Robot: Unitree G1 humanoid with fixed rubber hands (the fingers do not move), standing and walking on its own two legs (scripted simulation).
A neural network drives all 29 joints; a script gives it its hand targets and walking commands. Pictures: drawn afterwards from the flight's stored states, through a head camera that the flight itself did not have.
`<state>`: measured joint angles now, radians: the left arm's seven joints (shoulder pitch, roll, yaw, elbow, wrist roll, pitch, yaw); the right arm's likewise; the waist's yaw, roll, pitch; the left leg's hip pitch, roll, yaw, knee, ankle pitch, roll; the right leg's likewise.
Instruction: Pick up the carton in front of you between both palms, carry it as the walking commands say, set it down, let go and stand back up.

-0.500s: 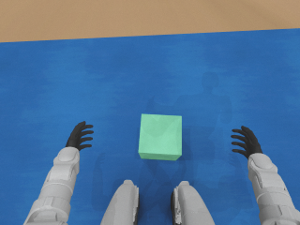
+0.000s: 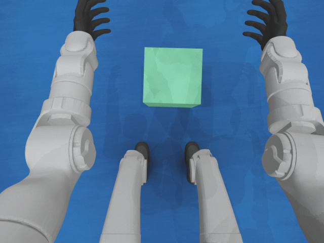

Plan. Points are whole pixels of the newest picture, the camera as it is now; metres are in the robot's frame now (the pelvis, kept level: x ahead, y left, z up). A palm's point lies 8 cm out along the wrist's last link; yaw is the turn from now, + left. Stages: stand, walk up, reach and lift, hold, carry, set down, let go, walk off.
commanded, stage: reach and lift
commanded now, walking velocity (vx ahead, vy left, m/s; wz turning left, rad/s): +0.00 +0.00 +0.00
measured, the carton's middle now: (171, 82) +0.50 -0.02 -0.52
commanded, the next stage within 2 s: none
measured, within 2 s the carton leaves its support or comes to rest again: leaves its support in 1.68 s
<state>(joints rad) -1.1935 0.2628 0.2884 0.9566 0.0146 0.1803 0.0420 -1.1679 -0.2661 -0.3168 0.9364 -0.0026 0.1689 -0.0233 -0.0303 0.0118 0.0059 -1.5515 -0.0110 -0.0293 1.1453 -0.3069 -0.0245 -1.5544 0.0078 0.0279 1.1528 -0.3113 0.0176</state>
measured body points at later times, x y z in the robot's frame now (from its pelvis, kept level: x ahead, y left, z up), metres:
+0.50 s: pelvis +0.00 +0.00 -0.16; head +0.35 +0.00 +0.12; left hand +0.53 +0.18 -0.33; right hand +0.51 -0.22 -0.33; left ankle +0.09 +0.13 -0.61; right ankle +0.09 -0.13 -0.61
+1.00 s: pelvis -0.02 +0.00 -0.27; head +0.35 -0.01 -0.02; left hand +0.53 +0.16 -0.46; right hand +0.51 -0.21 -0.46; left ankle +0.09 +0.13 -0.61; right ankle +0.09 -0.12 -0.61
